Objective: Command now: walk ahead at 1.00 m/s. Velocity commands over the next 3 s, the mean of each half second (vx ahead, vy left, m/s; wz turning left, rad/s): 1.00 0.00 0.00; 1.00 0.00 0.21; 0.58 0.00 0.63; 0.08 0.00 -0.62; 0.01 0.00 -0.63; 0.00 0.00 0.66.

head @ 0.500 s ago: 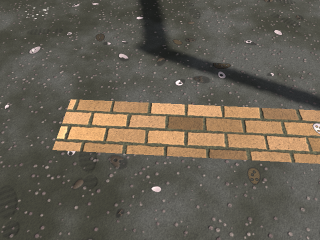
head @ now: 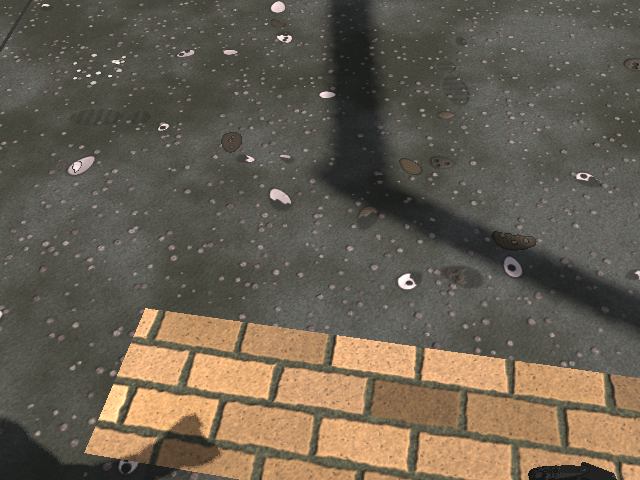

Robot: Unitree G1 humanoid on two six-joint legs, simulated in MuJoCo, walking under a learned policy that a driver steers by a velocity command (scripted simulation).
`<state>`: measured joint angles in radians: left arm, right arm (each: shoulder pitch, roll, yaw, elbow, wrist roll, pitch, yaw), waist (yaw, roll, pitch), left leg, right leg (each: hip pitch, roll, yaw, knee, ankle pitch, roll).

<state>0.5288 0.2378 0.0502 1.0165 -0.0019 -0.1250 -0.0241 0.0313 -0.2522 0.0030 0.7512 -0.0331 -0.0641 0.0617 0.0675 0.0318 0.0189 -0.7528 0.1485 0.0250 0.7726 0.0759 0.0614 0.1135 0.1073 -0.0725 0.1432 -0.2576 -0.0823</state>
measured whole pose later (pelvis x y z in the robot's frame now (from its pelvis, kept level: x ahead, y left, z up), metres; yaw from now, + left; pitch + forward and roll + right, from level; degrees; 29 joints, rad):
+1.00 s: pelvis +1.00 +0.03 -0.02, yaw +7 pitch +1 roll -1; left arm 0.50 0.24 0.02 0.99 0.01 -0.14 0.00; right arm 0.01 -0.26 0.01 0.76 -0.02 -0.06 0.07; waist 0.07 0.02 0.04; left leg -0.75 0.04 0.11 0.65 0.16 0.13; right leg 0.27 0.08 -0.19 0.07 -0.36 -0.04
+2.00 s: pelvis +1.50 +0.17 +0.00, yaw +4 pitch +2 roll +0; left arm 0.27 0.37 0.12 0.63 -0.02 0.05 0.03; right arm 0.11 -0.26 -0.06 0.68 -0.02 0.00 -0.04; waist 0.02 -0.04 0.02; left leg -0.28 -0.02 -0.03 0.43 -0.18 0.01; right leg -0.62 0.08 0.13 1.15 -0.37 0.07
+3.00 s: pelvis +1.54 +0.17 +0.00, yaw +10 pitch +4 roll -3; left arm 0.06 0.33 0.11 0.69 0.01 0.01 0.03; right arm 0.23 -0.33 -0.09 0.61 0.02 0.03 -0.02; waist -0.01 -0.03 0.05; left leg -0.33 -0.03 -0.04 0.50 -0.24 0.07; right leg -0.59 -0.02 0.04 1.16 -0.40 0.07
